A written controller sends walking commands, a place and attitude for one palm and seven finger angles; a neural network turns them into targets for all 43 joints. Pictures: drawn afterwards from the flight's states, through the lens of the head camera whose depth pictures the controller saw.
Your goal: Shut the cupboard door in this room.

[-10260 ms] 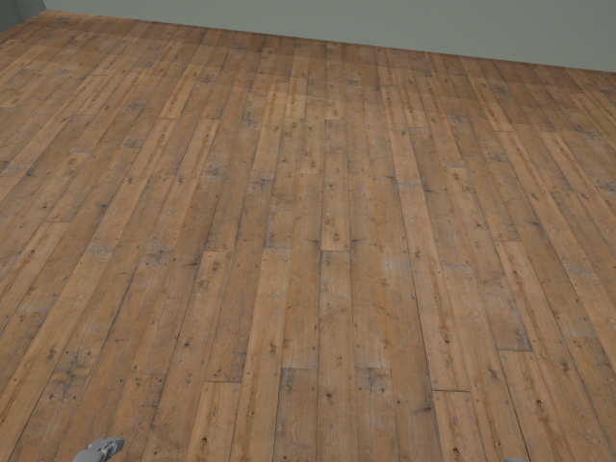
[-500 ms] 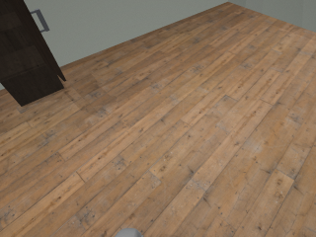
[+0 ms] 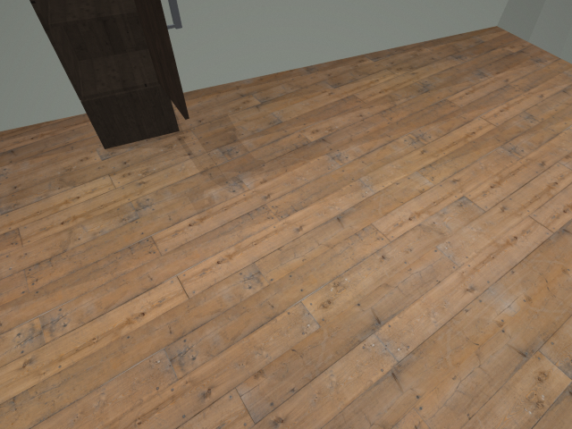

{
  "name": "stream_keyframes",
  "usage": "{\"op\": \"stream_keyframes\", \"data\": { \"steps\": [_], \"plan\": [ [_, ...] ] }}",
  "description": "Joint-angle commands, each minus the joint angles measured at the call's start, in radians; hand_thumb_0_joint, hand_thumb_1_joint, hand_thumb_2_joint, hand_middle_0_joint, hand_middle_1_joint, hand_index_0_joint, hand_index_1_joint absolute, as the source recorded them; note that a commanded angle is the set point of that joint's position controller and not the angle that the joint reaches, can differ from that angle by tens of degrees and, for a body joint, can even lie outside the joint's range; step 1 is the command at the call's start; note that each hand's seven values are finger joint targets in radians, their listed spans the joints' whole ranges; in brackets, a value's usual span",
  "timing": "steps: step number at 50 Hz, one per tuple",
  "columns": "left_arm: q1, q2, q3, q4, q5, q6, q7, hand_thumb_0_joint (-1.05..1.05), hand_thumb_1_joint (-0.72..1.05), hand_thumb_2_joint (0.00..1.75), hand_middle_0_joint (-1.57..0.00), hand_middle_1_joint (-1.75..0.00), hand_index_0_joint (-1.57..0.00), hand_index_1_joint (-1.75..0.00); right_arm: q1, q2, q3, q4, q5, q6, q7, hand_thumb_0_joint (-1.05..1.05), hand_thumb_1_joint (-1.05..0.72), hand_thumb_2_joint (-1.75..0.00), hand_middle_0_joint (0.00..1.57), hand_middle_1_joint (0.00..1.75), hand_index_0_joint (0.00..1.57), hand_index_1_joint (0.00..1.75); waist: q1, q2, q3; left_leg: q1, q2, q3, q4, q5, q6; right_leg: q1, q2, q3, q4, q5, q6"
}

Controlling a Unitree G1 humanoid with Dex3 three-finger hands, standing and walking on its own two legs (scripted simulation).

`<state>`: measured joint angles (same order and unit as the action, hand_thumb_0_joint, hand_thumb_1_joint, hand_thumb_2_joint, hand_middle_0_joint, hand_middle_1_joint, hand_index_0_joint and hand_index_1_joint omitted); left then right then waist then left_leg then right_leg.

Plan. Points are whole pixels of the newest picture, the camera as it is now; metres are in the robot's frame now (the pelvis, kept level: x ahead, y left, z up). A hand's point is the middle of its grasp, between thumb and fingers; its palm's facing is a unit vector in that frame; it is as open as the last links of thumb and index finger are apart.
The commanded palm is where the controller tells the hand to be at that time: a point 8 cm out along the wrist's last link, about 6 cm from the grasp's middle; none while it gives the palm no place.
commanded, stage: stand and wait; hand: left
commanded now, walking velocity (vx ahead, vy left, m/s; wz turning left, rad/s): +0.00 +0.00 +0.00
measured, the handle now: (168, 9) +1.42 +0.52 -0.02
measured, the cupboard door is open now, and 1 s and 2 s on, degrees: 98 98 98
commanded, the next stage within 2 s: turn or walk to find it in 0.36 s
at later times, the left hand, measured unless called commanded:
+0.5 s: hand out of the picture -0.03 +0.16 -0.18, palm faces +0.13 -0.97 -0.18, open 7.3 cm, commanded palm none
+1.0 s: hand out of the picture -0.03 +0.22 -0.17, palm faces +0.25 -0.94 -0.22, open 7.4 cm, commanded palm none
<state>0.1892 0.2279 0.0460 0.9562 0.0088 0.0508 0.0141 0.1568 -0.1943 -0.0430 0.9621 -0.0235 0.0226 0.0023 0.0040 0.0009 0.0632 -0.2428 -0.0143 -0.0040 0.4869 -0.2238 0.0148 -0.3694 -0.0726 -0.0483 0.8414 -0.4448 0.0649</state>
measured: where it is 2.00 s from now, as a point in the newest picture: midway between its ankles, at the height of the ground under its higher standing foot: outside the picture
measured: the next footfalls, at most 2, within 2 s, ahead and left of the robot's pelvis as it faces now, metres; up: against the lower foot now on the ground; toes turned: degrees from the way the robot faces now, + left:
right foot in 0.08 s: +0.04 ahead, -0.13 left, +0.00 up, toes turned -4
left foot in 0.42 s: -0.02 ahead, +0.12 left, +0.00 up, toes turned +15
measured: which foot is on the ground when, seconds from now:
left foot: down 0.00-0.08, up 0.10-0.40, down 0.42-1.00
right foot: up 0.00-0.06, down 0.08-0.84, up 0.86-1.00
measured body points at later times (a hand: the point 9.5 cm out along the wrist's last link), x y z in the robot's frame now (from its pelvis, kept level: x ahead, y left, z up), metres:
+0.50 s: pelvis -0.02 -0.02 +0.00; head -0.01 -0.01 +0.45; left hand -0.04 +0.21 -0.16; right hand +0.00 -0.25 -0.16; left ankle -0.05 +0.11 -0.74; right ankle +0.00 -0.12 -0.74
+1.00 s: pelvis -0.05 +0.01 +0.00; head -0.03 +0.03 +0.45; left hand -0.05 +0.27 -0.15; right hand +0.05 -0.21 -0.15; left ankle -0.06 +0.11 -0.74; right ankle -0.04 -0.12 -0.68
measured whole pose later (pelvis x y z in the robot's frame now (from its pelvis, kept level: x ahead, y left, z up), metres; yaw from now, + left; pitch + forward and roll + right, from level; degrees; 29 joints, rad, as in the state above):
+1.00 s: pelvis -0.05 +0.01 +0.00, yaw +13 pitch +0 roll +0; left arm 0.18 0.22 0.06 1.01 0.02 0.05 0.02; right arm 0.22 -0.18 -0.04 1.01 -0.02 0.01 -0.01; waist 0.00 -0.03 0.05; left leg -0.26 -0.02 0.04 0.50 -0.25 0.04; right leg -0.44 -0.08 -0.06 1.01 -0.42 0.05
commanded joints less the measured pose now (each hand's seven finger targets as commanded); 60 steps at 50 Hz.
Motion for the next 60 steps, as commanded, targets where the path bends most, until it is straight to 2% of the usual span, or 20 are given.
{"op": "stream_keyframes", "data": {
  "steps": [1,3,4,5,7,9,15,18,20,24,30,35,39,40,42,44,47,51,57,60],
  "plan": [
    [0.099,0.041,0.003,-0.013,0.002,-0.037,0.008,0.00,0.90,0.90,-0.20,-0.30,-0.20,-0.30,0.017,-0.173,-0.042,-0.033,0.001,-0.010,-0.018,0.00,-0.90,-0.90,0.20,0.30,0.20,0.30,0.013,0.130,-0.098,0.026,0.225,-0.213,-0.108,0.254,0.124,0.136,0.026,-0.024,-0.255,0.123,-0.007],
    [0.148,0.087,0.004,0.011,0.012,-0.059,0.016,0.00,0.90,0.90,-0.20,-0.30,-0.20,-0.30,0.035,-0.110,-0.031,-0.022,0.016,-0.016,-0.014,0.00,-0.90,-0.90,0.20,0.30,0.20,0.30,0.030,-0.023,-0.112,-0.077,0.124,-0.131,0.040,0.107,0.035,0.302,-0.069,0.076,-0.497,0.275,-0.030],
    [0.126,0.152,0.010,0.008,0.017,-0.069,0.020,0.00,0.90,0.90,-0.20,-0.30,-0.20,-0.30,0.049,-0.051,-0.016,-0.034,0.023,-0.015,-0.011,0.00,-0.90,-0.90,0.20,0.30,0.20,0.30,0.007,-0.209,-0.084,-0.178,0.022,-0.035,0.123,-0.115,-0.023,0.306,-0.246,0.275,-0.547,0.344,-0.107],
    [0.109,0.182,0.020,-0.008,0.014,-0.069,0.016,0.00,0.90,0.90,-0.20,-0.30,-0.20,-0.30,0.011,-0.077,-0.021,-0.044,0.016,0.003,-0.013,0.00,-0.90,-0.90,0.20,0.30,0.20,0.30,0.036,-0.293,-0.042,-0.154,0.006,-0.051,0.245,-0.306,-0.030,0.152,-0.330,0.362,-0.623,0.245,-0.199],
    [0.047,0.137,0.013,-0.009,0.014,-0.063,0.019,0.00,0.90,0.90,-0.20,-0.30,-0.20,-0.30,0.024,-0.093,-0.030,-0.015,0.008,0.015,-0.012,0.00,-0.90,-0.90,0.20,0.30,0.20,0.30,0.005,-0.220,0.031,-0.149,0.029,-0.067,0.378,-0.272,-0.019,0.065,-0.281,0.324,-0.630,0.192,-0.230],
    [0.018,0.107,0.006,-0.006,0.012,-0.064,0.015,0.00,0.90,0.90,-0.20,-0.30,-0.20,-0.30,0.075,-0.069,-0.027,0.032,0.011,0.014,-0.009,0.00,-0.90,-0.90,0.20,0.30,0.20,0.30,-0.015,-0.149,0.019,-0.128,0.034,-0.033,0.423,-0.210,-0.025,0.092,-0.206,0.181,-0.584,0.311,-0.204],
    [0.109,0.096,0.010,0.058,0.016,-0.067,0.018,0.00,0.90,0.90,-0.20,-0.30,-0.20,-0.30,0.066,-0.036,-0.009,0.062,0.015,0.000,-0.019,0.00,-0.90,-0.90,0.20,0.30,0.20,0.30,0.029,-0.155,-0.036,-0.075,0.056,0.021,0.206,-0.218,-0.041,0.204,-0.199,0.161,-0.537,0.472,-0.222],
    [0.097,0.083,0.005,0.085,0.005,-0.062,0.020,0.00,0.90,0.90,-0.20,-0.30,-0.20,-0.30,0.133,-0.023,0.004,0.107,0.014,-0.013,-0.028,0.00,-0.90,-0.90,0.20,0.30,0.20,0.30,0.003,-0.136,-0.066,0.074,0.053,0.033,-0.042,-0.051,-0.037,0.175,-0.156,0.131,-0.487,0.436,-0.168],
    [0.090,0.054,0.000,0.087,-0.006,-0.055,0.018,0.00,0.90,0.90,-0.20,-0.30,-0.20,-0.30,0.162,-0.064,0.004,0.130,0.012,-0.029,-0.029,0.00,-0.90,-0.90,0.20,0.30,0.20,0.30,0.001,0.001,-0.073,0.149,0.134,-0.059,-0.118,0.153,-0.005,0.114,-0.081,0.050,-0.411,0.340,-0.094],
    [0.076,0.034,-0.003,0.100,-0.005,-0.039,0.014,0.00,0.90,0.90,-0.20,-0.30,-0.20,-0.30,0.081,-0.100,0.001,0.113,0.011,-0.025,-0.036,0.00,-0.90,-0.90,0.20,0.30,0.20,0.30,0.025,0.159,-0.021,-0.023,0.203,-0.145,-0.177,0.156,0.041,0.189,-0.024,-0.049,-0.342,0.250,-0.036],
    [0.114,0.055,0.009,0.099,0.007,-0.040,0.014,0.00,0.90,0.90,-0.20,-0.30,-0.20,-0.30,0.071,-0.092,-0.013,0.072,0.010,-0.010,-0.028,0.00,-0.90,-0.90,0.20,0.30,0.20,0.30,0.027,0.035,0.001,-0.123,0.135,-0.117,-0.102,-0.007,0.028,0.188,-0.073,-0.004,-0.401,0.185,-0.049],
    [0.090,0.127,0.042,0.047,0.017,-0.040,0.019,0.00,0.90,0.90,-0.20,-0.30,-0.20,-0.30,0.097,-0.066,-0.027,0.033,0.005,0.011,-0.017,0.00,-0.90,-0.90,0.20,0.30,0.20,0.30,0.021,-0.201,-0.023,-0.128,0.042,0.018,0.293,-0.215,-0.017,0.100,-0.310,0.167,-0.594,0.044,-0.191],
    [0.032,0.134,0.048,0.016,0.022,-0.040,0.020,0.00,0.90,0.90,-0.20,-0.30,-0.20,-0.30,0.122,-0.043,-0.024,0.014,0.012,0.002,-0.004,0.00,-0.90,-0.90,0.20,0.30,0.20,0.30,-0.013,-0.139,-0.053,-0.052,0.069,0.054,0.153,-0.171,-0.029,0.095,-0.288,0.010,-0.424,0.293,-0.166],
    [0.033,0.124,0.047,0.010,0.014,-0.034,0.017,0.00,0.90,0.90,-0.20,-0.30,-0.20,-0.30,0.150,-0.057,-0.026,0.018,0.010,-0.005,-0.004,0.00,-0.90,-0.90,0.20,0.30,0.20,0.30,-0.028,-0.081,-0.067,0.044,0.075,0.036,0.021,-0.056,-0.022,0.031,-0.251,-0.046,-0.331,0.257,-0.119],
    [-0.017,0.045,0.029,-0.049,0.004,-0.021,0.005,0.00,0.90,0.90,-0.20,-0.30,-0.20,-0.30,0.183,-0.195,-0.049,-0.005,-0.005,-0.016,-0.009,0.00,-0.90,-0.90,0.20,0.30,0.20,0.30,-0.055,0.308,-0.011,0.035,0.353,-0.407,-0.269,0.019,0.111,-0.181,-0.027,-0.121,0.045,-0.087,0.001],
    [-0.057,0.059,0.033,-0.044,0.013,-0.007,0.011,0.00,0.90,0.90,-0.20,-0.30,-0.20,-0.30,0.136,-0.193,-0.049,-0.002,-0.004,-0.018,-0.025,0.00,-0.90,-0.90,0.20,0.30,0.20,0.30,-0.037,0.225,0.001,-0.043,0.340,-0.404,-0.286,-0.017,0.138,-0.175,-0.038,0.028,0.225,-0.054,-0.016],
    [0.016,0.046,0.021,0.001,0.013,-0.021,0.002,0.00,0.90,0.90,-0.20,-0.30,-0.20,-0.30,0.071,-0.150,-0.030,-0.011,0.000,-0.034,-0.033,0.00,-0.90,-0.90,0.20,0.30,0.20,0.30,0.002,0.095,-0.064,0.053,0.272,-0.257,-0.219,0.166,0.149,-0.157,-0.026,0.034,0.232,0.029,-0.011],
    [-0.006,0.024,0.002,0.006,0.005,-0.026,0.007,0.00,0.90,0.90,-0.20,-0.30,-0.20,-0.30,0.119,-0.137,-0.028,0.026,0.002,-0.039,-0.037,0.00,-0.90,-0.90,0.20,0.30,0.20,0.30,-0.022,0.111,-0.105,0.175,0.260,-0.202,-0.169,0.416,0.161,-0.098,-0.007,0.024,0.074,0.007,0.000],
    [0.080,0.020,-0.013,0.059,0.002,-0.044,0.016,0.00,0.90,0.90,-0.20,-0.30,-0.20,-0.30,0.094,-0.127,-0.028,0.059,0.008,-0.032,-0.030,0.00,-0.90,-0.90,0.20,0.30,0.20,0.30,0.011,0.108,-0.110,0.099,0.206,-0.160,-0.105,0.362,0.103,0.166,0.019,-0.011,-0.369,0.190,-0.012],
    [0.074,0.103,-0.015,0.076,0.007,-0.067,0.024,0.00,0.90,0.90,-0.20,-0.30,-0.20,-0.30,0.107,-0.040,-0.006,0.059,0.023,-0.034,-0.019,0.00,-0.90,-0.90,0.20,0.30,0.20,0.30,-0.014,-0.102,-0.077,-0.032,0.069,-0.037,-0.031,0.040,-0.015,0.250,-0.182,0.177,-0.504,0.401,-0.094]
  ]
}}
